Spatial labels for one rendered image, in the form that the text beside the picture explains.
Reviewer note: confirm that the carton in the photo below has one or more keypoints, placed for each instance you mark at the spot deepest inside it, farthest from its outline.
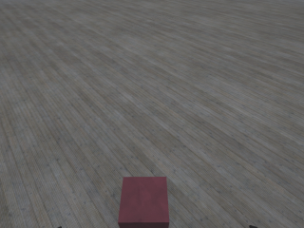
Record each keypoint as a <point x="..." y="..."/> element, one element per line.
<point x="144" y="203"/>

